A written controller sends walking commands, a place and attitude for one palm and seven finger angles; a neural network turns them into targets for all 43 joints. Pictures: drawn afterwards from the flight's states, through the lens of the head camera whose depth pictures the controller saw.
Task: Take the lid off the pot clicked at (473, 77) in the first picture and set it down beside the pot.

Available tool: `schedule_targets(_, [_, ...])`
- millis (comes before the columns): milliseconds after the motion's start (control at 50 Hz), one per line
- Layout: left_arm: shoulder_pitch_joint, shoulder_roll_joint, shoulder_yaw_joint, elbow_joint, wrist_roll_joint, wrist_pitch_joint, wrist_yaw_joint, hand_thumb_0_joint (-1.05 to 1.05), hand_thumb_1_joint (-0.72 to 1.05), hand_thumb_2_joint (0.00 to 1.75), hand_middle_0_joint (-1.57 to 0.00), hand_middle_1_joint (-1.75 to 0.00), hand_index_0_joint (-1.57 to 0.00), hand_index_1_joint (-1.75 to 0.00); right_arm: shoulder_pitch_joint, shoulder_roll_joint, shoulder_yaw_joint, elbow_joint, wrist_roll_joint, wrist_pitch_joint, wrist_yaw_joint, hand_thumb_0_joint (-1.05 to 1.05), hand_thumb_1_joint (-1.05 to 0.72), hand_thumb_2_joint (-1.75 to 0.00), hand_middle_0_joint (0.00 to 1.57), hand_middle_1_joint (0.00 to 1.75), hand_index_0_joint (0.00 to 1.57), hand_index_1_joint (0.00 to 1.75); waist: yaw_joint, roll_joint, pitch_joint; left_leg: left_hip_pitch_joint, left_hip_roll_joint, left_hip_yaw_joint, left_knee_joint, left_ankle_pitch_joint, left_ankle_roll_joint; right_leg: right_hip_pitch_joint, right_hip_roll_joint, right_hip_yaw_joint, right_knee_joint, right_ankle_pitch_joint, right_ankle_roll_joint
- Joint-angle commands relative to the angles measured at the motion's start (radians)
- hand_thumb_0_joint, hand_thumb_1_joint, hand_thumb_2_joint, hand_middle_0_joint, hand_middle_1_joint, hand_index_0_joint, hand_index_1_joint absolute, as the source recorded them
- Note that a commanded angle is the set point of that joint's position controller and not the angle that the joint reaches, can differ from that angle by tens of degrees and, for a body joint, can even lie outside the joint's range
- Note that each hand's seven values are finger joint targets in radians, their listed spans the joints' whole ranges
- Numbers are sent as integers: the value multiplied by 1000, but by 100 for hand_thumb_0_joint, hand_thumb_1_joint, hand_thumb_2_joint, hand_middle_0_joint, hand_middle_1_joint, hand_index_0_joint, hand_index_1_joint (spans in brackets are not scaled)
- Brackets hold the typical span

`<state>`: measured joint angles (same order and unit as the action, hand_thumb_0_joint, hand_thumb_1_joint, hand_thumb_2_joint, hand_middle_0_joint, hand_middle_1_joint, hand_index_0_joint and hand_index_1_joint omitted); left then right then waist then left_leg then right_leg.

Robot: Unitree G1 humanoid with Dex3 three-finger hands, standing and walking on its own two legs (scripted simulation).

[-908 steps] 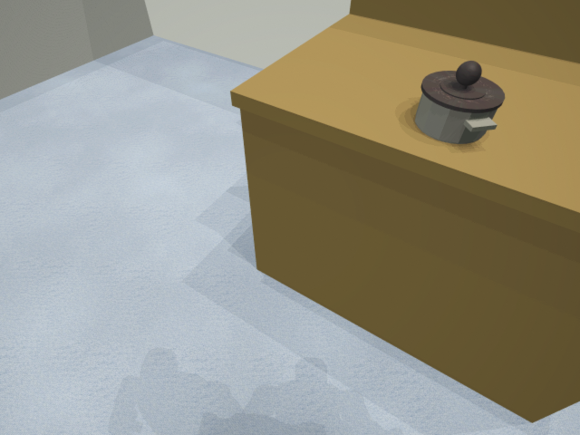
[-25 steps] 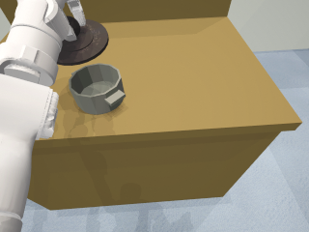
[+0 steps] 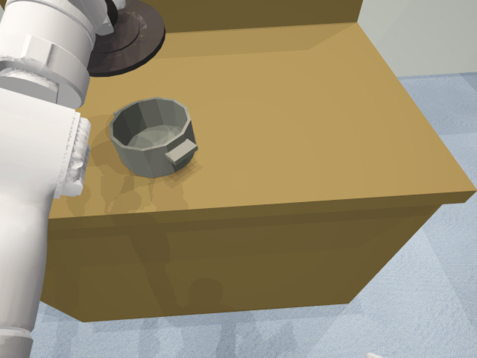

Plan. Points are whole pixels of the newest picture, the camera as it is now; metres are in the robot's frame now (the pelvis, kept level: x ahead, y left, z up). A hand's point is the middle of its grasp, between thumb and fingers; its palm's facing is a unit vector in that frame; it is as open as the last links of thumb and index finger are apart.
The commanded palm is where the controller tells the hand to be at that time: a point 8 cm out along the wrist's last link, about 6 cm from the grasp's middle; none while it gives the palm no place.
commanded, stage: lift the lid straight up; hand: left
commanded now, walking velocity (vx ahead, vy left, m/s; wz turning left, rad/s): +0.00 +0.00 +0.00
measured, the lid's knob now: (99, 11) +0.53 +0.15 +0.31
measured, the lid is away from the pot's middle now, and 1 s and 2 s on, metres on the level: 0.03 0.11 0.23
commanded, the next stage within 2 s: move the lid sideways beside the pot in 0.06 s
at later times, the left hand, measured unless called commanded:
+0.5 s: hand (74, 14) +0.49 +0.17 +0.32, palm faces -0.13 -0.11 -0.99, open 7.6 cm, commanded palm +0.49 +0.18 +0.39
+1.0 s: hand (21, 17) +0.48 +0.23 +0.33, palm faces -0.11 -0.11 -0.99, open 7.6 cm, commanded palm +0.48 +0.24 +0.39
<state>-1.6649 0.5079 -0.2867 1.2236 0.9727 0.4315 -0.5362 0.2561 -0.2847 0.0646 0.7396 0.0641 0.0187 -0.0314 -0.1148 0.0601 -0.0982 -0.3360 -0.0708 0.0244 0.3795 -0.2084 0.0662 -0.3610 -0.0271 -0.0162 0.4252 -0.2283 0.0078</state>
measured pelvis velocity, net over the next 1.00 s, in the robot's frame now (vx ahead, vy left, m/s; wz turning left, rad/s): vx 0.00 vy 0.00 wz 0.01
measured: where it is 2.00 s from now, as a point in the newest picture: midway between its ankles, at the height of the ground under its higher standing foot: outside the picture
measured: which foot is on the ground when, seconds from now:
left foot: down 0.00-1.00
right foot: down 0.00-1.00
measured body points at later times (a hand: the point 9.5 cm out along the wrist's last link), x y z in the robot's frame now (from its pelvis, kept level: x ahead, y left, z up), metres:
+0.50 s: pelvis +0.00 -0.01 +0.00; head +0.04 -0.03 +0.45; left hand +0.50 +0.18 +0.38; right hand +0.06 -0.27 -0.13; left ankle -0.02 +0.08 -0.74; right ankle -0.02 -0.12 -0.74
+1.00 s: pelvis +0.00 +0.00 +0.00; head +0.04 -0.02 +0.45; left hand +0.49 +0.24 +0.38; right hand +0.08 -0.27 -0.13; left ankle -0.02 +0.08 -0.74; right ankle -0.02 -0.12 -0.74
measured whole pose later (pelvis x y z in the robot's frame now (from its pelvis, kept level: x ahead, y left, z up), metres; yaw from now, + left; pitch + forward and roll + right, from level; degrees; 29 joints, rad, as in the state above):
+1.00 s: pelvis +0.00 +0.00 +0.00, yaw +0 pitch +9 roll +0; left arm -1.54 0.72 -0.23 1.11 1.02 0.29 -0.56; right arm 0.25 -0.29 0.06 0.72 0.08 0.07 -0.05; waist -0.12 0.05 -0.09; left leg -0.35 -0.06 0.01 0.41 -0.22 0.06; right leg -0.36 -0.02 -0.03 0.42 -0.23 0.00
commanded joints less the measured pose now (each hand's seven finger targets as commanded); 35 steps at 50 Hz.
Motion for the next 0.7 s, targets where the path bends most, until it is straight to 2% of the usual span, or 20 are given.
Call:
schedule_targets(0, [-653, 151, -14, -265, 41, -2, 59, 0, 67, 94, -86, -107, -84, -107, -1, -129, -49, -97, 4, -37, -4, 0, -90, -90, 20, 30, 20, 30, -16, -48, -456, 327, 25, -79, 53, 512, -23, 67, 43, 0, -11, 340, -35])
schedule_targets(20, [-633, 120, -22, -307, 12, -13, 60, 0, 67, 94, -86, -107, -84, -107, 2, -131, -55, -102, 3, -40, -3, 0, -90, -90, 20, 30, 20, 30, -14, -23, -478, 374, 35, -86, 63, 588, -29, 63, 38, -2, -17, 360, -37])
schedule_targets(40, [-693, 142, -21, -373, 28, -26, 58, 0, 67, 94, -86, -107, -84, -107, -9, -123, -53, -110, 0, -49, 2, 0, -90, -90, 20, 30, 20, 30, -6, -13, -534, 398, 32, -94, 70, 600, -33, 70, 43, 2, -7, 354, -34])
schedule_targets(60, [-686, 122, -26, -338, 31, -24, 59, 0, 67, 94, -86, -107, -84, -107, -6, -120, -55, -103, 0, -54, -1, 0, -90, -90, 20, 30, 20, 30, -12, -1, -526, 410, 34, -95, 77, 608, -32, 45, 45, 1, -5, 343, -36])
schedule_targets(100, [-680, 150, -8, -323, 36, -23, 60, 0, 67, 94, -86, -107, -84, -107, 9, -121, -55, -91, -1, -61, -5, 0, -90, -90, 20, 30, 20, 30, -14, -27, -497, 383, 24, -90, 66, 545, -29, 57, 48, -1, -12, 325, -36])
schedule_targets(120, [-615, 155, 4, -287, 11, -24, 61, 0, 67, 94, -86, -107, -84, -107, 16, -132, -57, -87, -1, -57, -7, 0, -90, -90, 20, 30, 20, 30, -12, -36, -468, 363, 24, -90, 65, 547, -29, 69, 43, -3, -20, 341, -39])
schedule_targets(140, [-654, 231, 49, -298, 37, -25, 61, 0, 67, 94, -86, -107, -84, -107, 12, -131, -53, -81, -3, -56, -8, 0, -90, -90, 20, 30, 20, 30, -4, -86, -480, 326, 18, -84, 56, 507, -27, 102, 45, 1, -12, 347, -37])
schedule_targets(180, [-566, 272, 62, -206, 61, -32, 58, 0, 67, 94, -86, -107, -84, -107, 1, -142, -47, -80, 0, -32, -22, 0, -90, -90, 20, 30, 20, 30, -13, -176, -390, 213, 12, -58, 39, 376, -6, 123, 39, 6, -15, 335, -36])
schedule_targets(220, [-568, 233, 29, -223, 36, -41, 63, 0, 67, 94, -86, -107, -84, -107, -5, -145, -50, -88, 5, -22, -21, 0, -90, -90, 20, 30, 20, 30, -14, -125, -368, 203, 13, -56, 29, 362, -9, 123, 31, 6, -21, 332, -41])
schedule_targets(280, [-563, 302, 58, -208, 74, -38, 66, 0, 67, 94, -86, -107, -84, -107, -14, -145, -44, -92, 1, -4, -21, 0, -90, -90, 20, 30, 20, 30, -6, -126, -382, 183, 15, -51, 30, 344, -8, 137, 34, 11, -11, 326, -39])
schedule_targets(320, [-536, 283, 43, -206, 60, -41, 66, 0, 67, 94, -86, -107, -84, -107, -16, -150, -46, -101, 3, 9, -22, 0, -90, -90, 20, 30, 20, 30, -7, -89, -378, 186, 19, -47, 35, 382, -11, 140, 28, 10, -13, 348, -43])
schedule_targets(400, [-596, 340, 58, -264, 91, -53, 66, 0, 67, 94, -86, -107, -84, -107, -19, -141, -47, -115, 6, 10, -23, 0, -90, -90, 20, 30, 20, 30, -6, -68, -454, 222, 20, -48, 48, 396, -5, 151, 33, 19, -3, 344, -37])
schedule_targets(420, [-598, 307, 37, -316, 63, -68, 64, 0, 67, 94, -86, -107, -84, -107, -20, -141, -49, -125, 11, 9, -20, 0, -90, -90, 20, 30, 20, 30, -6, -27, -481, 259, 24, -57, 56, 461, -14, 153, 29, 13, -5, 365, -40])
schedule_targets(440, [-645, 339, 64, -369, 76, -80, 64, 0, 67, 94, -86, -107, -84, -107, -15, -134, -53, -126, 7, 0, -17, 0, -90, -90, 20, 30, 20, 30, 3, -28, -537, 301, 27, -64, 67, 499, -15, 150, 34, 17, 4, 370, -36])
schedule_targets(520, [-569, 275, 14, -328, 51, -83, 48, 0, 67, 94, -86, -107, -84, -107, 3, -140, -59, -115, 17, -5, -19, 0, -90, -90, 20, 30, 20, 30, -15, -9, -465, 318, 27, -68, 73, 522, -16, 101, 38, 6, -18, 353, -36])
schedule_targets(540, [-568, 331, 58, -316, 69, -84, 46, 0, 67, 94, -86, -107, -84, -107, 8, -138, -60, -108, 13, -5, -18, 0, -90, -90, 20, 30, 20, 30, -7, -39, -465, 302, 26, -65, 74, 487, -10, 106, 42, 11, -14, 342, -33])
schedule_targets(580, [-523, 319, 37, -257, 66, -73, 39, 0, 67, 94, -86, -107, -84, -107, 3, -144, -53, -96, 18, 7, -23, 0, -90, -90, 20, 30, 20, 30, -19, -72, -383, 238, 19, -56, 55, 397, -2, 99, 42, 4, -24, 318, -35])
schedule_targets(620, [-501, 258, -5, -258, 43, -74, 35, 0, 67, 94, -86, -107, -84, -107, -3, -149, -57, -98, 23, 9, -20, 0, -90, -90, 20, 30, 20, 30, -24, -26, -353, 253, 22, -57, 55, 418, -8, 77, 37, -1, -33, 317, -38])
schedule_targets(660, [-565, 326, 40, -351, 60, -92, 41, 0, 67, 94, -86, -107, -84, -107, -7, -143, -57, -104, 17, 7, -15, 0, -90, -90, 20, 30, 20, 30, -6, 19, -442, 308, 26, -71, 69, 492, -16, 86, 43, 1, -16, 328, -40])
schedule_targets(680, [-549, 313, 29, -329, 66, -93, 40, 0, 67, 94, -86, -107, -84, -107, -6, -140, -55, -102, 16, 7, -16, 0, -90, -90, 20, 30, 20, 30, -11, 23, -433, 312, 24, -73, 74, 502, -17, 73, 46, -3, -17, 322, -41])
